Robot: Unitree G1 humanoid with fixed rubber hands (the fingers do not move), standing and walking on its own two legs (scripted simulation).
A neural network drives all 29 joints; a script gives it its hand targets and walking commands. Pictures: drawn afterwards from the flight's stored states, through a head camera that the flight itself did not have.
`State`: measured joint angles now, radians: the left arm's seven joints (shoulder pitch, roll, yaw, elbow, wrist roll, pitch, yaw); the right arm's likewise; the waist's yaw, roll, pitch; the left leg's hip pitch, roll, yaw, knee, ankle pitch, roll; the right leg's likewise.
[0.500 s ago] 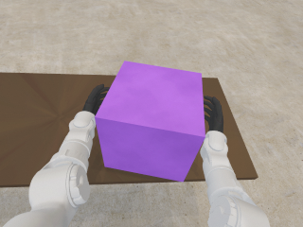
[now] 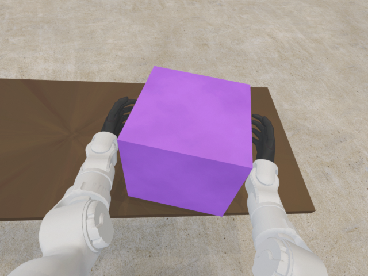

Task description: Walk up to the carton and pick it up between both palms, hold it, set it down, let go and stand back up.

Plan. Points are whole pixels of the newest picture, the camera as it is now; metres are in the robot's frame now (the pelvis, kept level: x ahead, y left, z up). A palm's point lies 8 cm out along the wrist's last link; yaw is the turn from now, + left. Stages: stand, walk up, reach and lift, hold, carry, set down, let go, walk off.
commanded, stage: set down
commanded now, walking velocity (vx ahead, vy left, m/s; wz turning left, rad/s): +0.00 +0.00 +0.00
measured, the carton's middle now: (188, 141) +0.45 -0.01 -0.02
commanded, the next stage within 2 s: none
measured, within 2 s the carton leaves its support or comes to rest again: rests again in 0.46 s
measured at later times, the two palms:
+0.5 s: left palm (112, 131) +0.43 +0.17 +0.04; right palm (263, 154) +0.36 -0.17 +0.05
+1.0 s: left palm (112, 140) +0.43 +0.17 +0.01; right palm (259, 161) +0.36 -0.17 +0.02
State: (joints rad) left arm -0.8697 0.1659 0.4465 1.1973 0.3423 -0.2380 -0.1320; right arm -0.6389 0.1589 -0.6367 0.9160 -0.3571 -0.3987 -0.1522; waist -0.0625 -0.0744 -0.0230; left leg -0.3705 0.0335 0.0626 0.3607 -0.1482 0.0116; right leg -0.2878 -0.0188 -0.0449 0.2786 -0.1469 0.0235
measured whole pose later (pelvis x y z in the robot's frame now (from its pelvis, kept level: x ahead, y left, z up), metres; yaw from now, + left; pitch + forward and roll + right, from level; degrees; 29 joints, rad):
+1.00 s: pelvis -0.01 +0.01 -0.01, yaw +0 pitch +13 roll -2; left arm -0.87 0.19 0.39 1.25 0.31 -0.27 -0.09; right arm -0.69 0.09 -0.59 1.06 -0.33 -0.41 -0.16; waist -0.10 -0.06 -0.05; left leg -0.53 0.03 0.06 0.50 -0.19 0.03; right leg -0.45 -0.03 -0.05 0.42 -0.19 0.04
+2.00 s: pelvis -0.04 +0.01 -0.04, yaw -1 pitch +15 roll -3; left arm -0.69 0.39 -0.12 1.27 -0.29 -0.35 -0.10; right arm -0.53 -0.10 0.02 1.01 0.31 -0.33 -0.19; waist -0.11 -0.03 -0.21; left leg -0.75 0.03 0.01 0.76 -0.27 0.03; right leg -0.67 -0.02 -0.03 0.69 -0.26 0.04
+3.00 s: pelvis -0.01 +0.00 -0.01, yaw -1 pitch -4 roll -1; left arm 0.09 0.45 -0.02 0.47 -0.32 -0.24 -0.19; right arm 0.23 -0.02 0.08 0.34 0.17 -0.33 -0.26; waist 0.02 -0.03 0.05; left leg -0.18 0.04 0.01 0.51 -0.26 0.00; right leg -0.11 0.01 -0.01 0.43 -0.25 0.02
